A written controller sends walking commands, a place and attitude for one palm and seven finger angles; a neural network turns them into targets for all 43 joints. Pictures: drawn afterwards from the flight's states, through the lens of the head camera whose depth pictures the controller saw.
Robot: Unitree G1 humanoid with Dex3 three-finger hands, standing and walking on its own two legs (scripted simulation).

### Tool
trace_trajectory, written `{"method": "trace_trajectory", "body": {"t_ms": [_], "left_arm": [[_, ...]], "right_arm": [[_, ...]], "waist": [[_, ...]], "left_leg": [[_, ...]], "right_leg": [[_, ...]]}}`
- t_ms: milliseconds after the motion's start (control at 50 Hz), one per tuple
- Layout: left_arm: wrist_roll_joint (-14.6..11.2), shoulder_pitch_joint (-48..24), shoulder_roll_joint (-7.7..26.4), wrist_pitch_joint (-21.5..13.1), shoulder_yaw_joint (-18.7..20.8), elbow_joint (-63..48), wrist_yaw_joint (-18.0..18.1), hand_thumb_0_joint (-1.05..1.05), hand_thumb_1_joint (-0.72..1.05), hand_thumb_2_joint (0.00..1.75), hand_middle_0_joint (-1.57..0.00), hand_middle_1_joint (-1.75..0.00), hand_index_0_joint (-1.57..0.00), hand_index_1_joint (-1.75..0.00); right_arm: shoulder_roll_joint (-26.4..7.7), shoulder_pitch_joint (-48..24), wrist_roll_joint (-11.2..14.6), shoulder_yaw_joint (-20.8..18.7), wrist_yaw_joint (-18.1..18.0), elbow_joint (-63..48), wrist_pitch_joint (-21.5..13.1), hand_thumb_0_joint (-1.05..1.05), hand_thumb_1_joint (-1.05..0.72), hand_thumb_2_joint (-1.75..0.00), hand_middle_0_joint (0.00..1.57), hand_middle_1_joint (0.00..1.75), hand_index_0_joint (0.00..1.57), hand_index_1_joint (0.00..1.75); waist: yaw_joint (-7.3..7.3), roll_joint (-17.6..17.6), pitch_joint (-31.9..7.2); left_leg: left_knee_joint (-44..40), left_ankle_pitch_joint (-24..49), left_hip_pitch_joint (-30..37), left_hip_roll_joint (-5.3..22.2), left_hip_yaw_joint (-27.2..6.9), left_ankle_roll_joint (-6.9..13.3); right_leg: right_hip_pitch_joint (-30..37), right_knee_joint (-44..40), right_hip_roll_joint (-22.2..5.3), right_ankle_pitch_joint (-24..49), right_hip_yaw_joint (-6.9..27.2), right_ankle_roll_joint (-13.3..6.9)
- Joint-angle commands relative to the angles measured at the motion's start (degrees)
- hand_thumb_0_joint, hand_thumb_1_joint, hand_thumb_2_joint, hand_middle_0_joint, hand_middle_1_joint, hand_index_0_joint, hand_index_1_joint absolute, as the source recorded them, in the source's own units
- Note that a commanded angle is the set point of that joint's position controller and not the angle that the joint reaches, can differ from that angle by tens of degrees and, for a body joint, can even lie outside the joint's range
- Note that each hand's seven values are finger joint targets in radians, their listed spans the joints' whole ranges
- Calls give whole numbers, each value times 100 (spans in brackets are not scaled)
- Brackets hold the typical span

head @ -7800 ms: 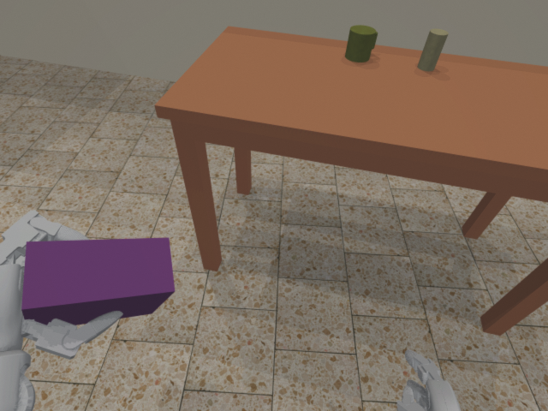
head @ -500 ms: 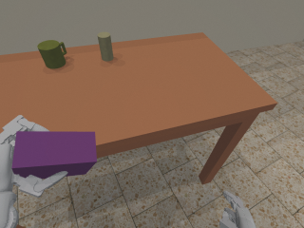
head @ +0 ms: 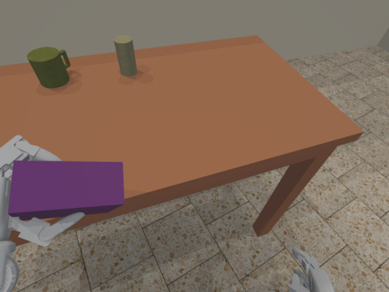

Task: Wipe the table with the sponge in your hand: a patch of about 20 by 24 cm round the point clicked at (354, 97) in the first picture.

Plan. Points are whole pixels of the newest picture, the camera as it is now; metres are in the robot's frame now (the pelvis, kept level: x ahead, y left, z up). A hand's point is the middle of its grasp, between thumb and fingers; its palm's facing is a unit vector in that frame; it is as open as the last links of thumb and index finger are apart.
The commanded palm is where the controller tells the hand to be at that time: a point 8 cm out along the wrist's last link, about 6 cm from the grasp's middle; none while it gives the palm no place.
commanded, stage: shuffle to correct the standing spot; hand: left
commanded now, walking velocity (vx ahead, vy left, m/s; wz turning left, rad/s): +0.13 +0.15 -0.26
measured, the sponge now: (86, 190) +0.24 +0.19 +0.15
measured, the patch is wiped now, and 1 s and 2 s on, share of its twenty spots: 0.00 0.00 0.00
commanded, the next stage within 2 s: come to a stop and stand still in 0.46 s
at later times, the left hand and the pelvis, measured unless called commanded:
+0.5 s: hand (50, 142) +0.31 +0.27 +0.17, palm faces +0.33 -0.83 -0.45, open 10.5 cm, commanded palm +0.25 +0.31 +0.19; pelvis +0.08 +0.04 +0.00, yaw -3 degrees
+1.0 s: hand (32, 124) +0.34 +0.31 +0.17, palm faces +0.32 -0.85 -0.41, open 10.5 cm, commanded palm +0.29 +0.35 +0.19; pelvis +0.11 +0.08 +0.02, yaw -4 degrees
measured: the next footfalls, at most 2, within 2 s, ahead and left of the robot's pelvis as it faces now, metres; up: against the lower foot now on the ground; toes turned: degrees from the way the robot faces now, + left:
right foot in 0.30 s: +0.10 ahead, -0.04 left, +0.00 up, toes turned -5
left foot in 0.60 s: +0.20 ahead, +0.23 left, +0.00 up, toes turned +1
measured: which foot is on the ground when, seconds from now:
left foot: down 0.00-0.32, up 0.34-0.58, down 0.60-1.00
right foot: down 0.00-0.04, up 0.06-0.28, down 0.30-1.00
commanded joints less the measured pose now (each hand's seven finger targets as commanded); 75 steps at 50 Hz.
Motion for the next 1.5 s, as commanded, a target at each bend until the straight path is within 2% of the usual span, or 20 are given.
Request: {"method": "trace_trajectory", "body": {"t_ms": [0, 40, 60, 140, 240, 280, 320, 420, 500, 600, 720, 760, 960, 980, 1000, 1020, 1080, 1180, 1320, 1480], "left_arm": [[-154, -185, 1087, -451, 936, -1744, 164, 0, 10, 130, -120, -160, -120, -160], [-148, -210, 1239, -491, 1082, -1750, 179, 0, 10, 130, -120, -160, -120, -160], [-71, -445, 1236, -492, 1019, -1712, 188, 0, 10, 130, -120, -160, -120, -160], [-40, -196, 972, -378, 770, -1544, 158, 0, 10, 130, -120, -160, -120, -160], [-102, 185, 1063, -292, 954, -1193, 169, 0, 10, 130, -120, -160, -120, -160], [-101, 312, 1268, -312, 1176, -934, 204, 0, 10, 130, -120, -160, -120, -160], [-253, 279, 1240, -449, 1336, -987, 176, 0, 10, 130, -120, -160, -120, -160], [-98, -168, 1141, -462, 1097, -1643, 246, 0, 10, 130, -120, -160, -120, -160], [-109, -125, 1132, -338, 986, -1817, 368, 0, 10, 130, -120, -160, -120, -160], [-59, -237, 1049, -268, 1060, -1624, 349, 0, 10, 130, -120, -160, -120, -160], [9, -212, 984, -157, 895, -1890, 253, 0, 10, 130, -120, -160, -120, -160], [-45, -113, 762, -27, 686, -1875, 196, 0, 10, 130, -120, -160, -120, -160], [-149, -226, 925, 280, 767, -1582, 250, 0, 10, 130, -120, -160, -120, -160], [-124, -259, 1013, 318, 817, -1645, 263, 0, 10, 130, -120, -160, -120, -160], [672, -5712, 5197, -339, 3876, -2288, 75, 0, 10, 130, -120, -160, -120, -160], [240, -2518, 1894, -96, 1602, 799, -152, 0, 10, 130, -120, -160, -120, -160], [-120, -742, 495, -233, 230, -392, -204, 0, 10, 130, -120, -160, -120, -160], [-87, -14, 1200, -183, 836, -1261, 38, 0, 10, 130, -120, -160, -120, -160], [-83, -636, 1306, -395, 1119, -1443, 131, 0, 10, 130, -120, -160, -120, -160], [89, -659, 835, -328, 557, -1425, 108, 0, 10, 130, -120, -160, -120, -160]], "right_arm": [[-567, -500, -4, -201, -38, -877, -263, 0, -90, -90, 20, 30, 20, 30], [-577, -514, -77, -232, -78, -950, -372, 0, -90, -90, 20, 30, 20, 30], [-539, -449, -163, -222, -68, -888, -445, 0, -90, -90, 20, 30, 20, 30], [-576, -336, -22, -264, -37, -750, -607, 0, -90, -90, 20, 30, 20, 30], [-575, -484, -32, -139, -49, -841, -539, 0, -90, -90, 20, 30, 20, 30], [-533, -593, -4, -192, -47, -907, -453, 0, -90, -90, 20, 30, 20, 30], [-682, -395, -48, -319, 65, -830, -402, 0, -90, -90, 20, 30, 20, 30], [-396, -648, -38, -147, 37, -717, -225, 0, -90, -90, 20, 30, 20, 30], [-302, -721, -41, -207, -192, -699, -514, 0, -90, -90, 20, 30, 20, 30], [-513, -531, 87, -330, -291, -876, -580, 0, -90, -90, 20, 30, 20, 30], [-454, -627, 27, -133, -95, -868, -671, 0, -90, -90, 20, 30, 20, 30], [-454, -518, 82, -198, -84, -899, -650, 0, -90, -90, 20, 30, 20, 30], [-342, -692, 52, -51, -265, -902, -458, 0, -90, -90, 20, 30, 20, 30], [-362, -774, 57, -33, -249, -874, -439, 0, -90, -90, 20, 30, 20, 30], [-642, -89, -381, -411, -312, -605, -784, 0, -90, -90, 20, 30, 20, 30], [-88, -275, -232, -214, -257, -239, -799, 0, -90, -90, 20, 30, 20, 30], [-456, -561, 70, -267, -4, -803, -934, 0, -90, -90, 20, 30, 20, 30], [-518, -816, 45, -275, 36, -918, -883, 0, -90, -90, 20, 30, 20, 30], [-541, -751, 11, -232, -252, -985, -814, 0, -90, -90, 20, 30, 20, 30], [-541, -727, 2, -152, -104, -805, -1061, 0, -90, -90, 20, 30, 20, 30]], "waist": [[-121, 920, -828], [-131, 1883, -790], [-153, 1247, -521], [-60, 986, -575], [75, 724, -796], [110, -728, -1409], [97, -792, -959], [-13, -446, -554], [36, -397, -538], [-7, 1307, -735], [41, 1188, -808], [7, 274, -863], [52, 448, -770], [47, 408, -818], [451, -586, 79], [161, -842, -877], [272, 822, -1479], [268, -307, -989], [165, 803, -310], [157, 753, -640]], "left_leg": [[-1805, 1504, 1114, 464, -563, 192], [-2528, 2686, 1988, 1760, -2536, 897], [-2517, 3027, 1852, 1890, -2763, 1060], [-1997, 4126, 2101, 1370, -1155, 862], [-1054, 3893, 421, 899, -234, 216], [1462, 2057, -1436, 148, 229, 8], [3152, -583, -2110, 283, -747, -175], [1323, 291, -731, 710, -296, -153], [-997, 1106, 716, 148, 640, -143], [-2251, 2643, 810, 1558, -1312, 517], [-1759, 2634, 494, 1330, -574, 154], [-1612, 2436, 581, 956, -271, -117], [-2018, 1448, 644, 864, -73, -151], [-2040, 1265, 680, 760, 43, -228], [-1058, 2086, 67, 719, 364, -121], [-1345, 2161, 591, 121, 267, -156], [-1781, 3184, 1466, 503, 176, -1], [-1707, 1790, 1108, 449, 100, -100], [-2453, 473, 431, 700, -299, 7], [-2514, 441, 602, 709, -245, -44]], "right_leg": [[-296, 840, -765, 1982, 702, -266], [-1899, 2560, -45, -1088, 11, 129], [-2149, 2952, -166, -1101, 143, 62], [-2115, 2183, -416, -373, -209, 68], [823, -534, -228, 1156, -840, 2], [2820, -823, -1681, 3459, 1211, -727], [1769, -1374, -3024, 3365, 3131, -1394], [-231, -1279, -2128, 2346, 842, -729], [-297, -799, -1787, 1720, 400, -314], [-562, 1483, -443, -538, -319, 304], [718, -951, -441, 1264, -157, 162], [784, -944, -453, 2159, 86, 70], [789, -1414, -521, 1934, 119, 130], [733, -1404, -494, 1840, 161, 111], [-292, -2093, -843, 2948, 801, 164], [397, -1387, -1122, 4028, 967, -400], [779, -865, -661, 3009, 398, 173], [209, -1491, -608, 1377, 446, 97], [312, -1456, -444, 568, 232, 64], [543, -1393, -349, 836, 72, 111]]}}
